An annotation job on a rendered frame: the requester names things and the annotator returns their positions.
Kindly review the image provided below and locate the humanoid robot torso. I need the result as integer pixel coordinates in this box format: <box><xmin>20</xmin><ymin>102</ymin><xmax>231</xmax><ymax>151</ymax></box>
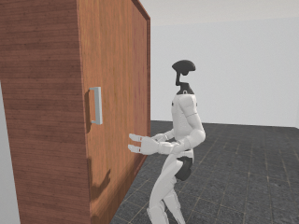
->
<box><xmin>171</xmin><ymin>92</ymin><xmax>197</xmax><ymax>168</ymax></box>

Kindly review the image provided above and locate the robot left thigh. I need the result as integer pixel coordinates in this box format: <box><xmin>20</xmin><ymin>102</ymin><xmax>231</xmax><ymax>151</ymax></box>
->
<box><xmin>149</xmin><ymin>158</ymin><xmax>192</xmax><ymax>213</ymax></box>

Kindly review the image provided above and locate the left robot forearm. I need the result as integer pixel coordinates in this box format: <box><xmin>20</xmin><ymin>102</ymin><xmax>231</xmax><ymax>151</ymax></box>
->
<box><xmin>158</xmin><ymin>130</ymin><xmax>206</xmax><ymax>155</ymax></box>

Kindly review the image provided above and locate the robot right hand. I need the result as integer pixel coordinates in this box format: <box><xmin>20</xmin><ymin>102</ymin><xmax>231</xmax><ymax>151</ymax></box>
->
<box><xmin>151</xmin><ymin>133</ymin><xmax>166</xmax><ymax>143</ymax></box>

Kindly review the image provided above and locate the right robot forearm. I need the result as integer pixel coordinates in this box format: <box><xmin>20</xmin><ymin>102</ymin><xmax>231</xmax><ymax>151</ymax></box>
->
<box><xmin>164</xmin><ymin>129</ymin><xmax>175</xmax><ymax>140</ymax></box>

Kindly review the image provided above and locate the handle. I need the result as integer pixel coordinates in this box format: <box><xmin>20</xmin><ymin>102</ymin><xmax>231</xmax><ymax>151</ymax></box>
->
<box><xmin>89</xmin><ymin>87</ymin><xmax>103</xmax><ymax>125</ymax></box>

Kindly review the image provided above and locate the wardrobe door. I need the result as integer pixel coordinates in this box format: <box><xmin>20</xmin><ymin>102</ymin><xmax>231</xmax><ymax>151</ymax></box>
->
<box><xmin>78</xmin><ymin>0</ymin><xmax>135</xmax><ymax>224</ymax></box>
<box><xmin>131</xmin><ymin>0</ymin><xmax>148</xmax><ymax>172</ymax></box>

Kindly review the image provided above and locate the robot left hand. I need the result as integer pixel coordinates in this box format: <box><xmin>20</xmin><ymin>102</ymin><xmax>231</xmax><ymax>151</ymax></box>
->
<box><xmin>128</xmin><ymin>133</ymin><xmax>159</xmax><ymax>155</ymax></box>

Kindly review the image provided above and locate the left robot upper arm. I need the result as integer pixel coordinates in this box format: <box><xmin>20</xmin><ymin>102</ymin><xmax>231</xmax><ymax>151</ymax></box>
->
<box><xmin>178</xmin><ymin>94</ymin><xmax>206</xmax><ymax>142</ymax></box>

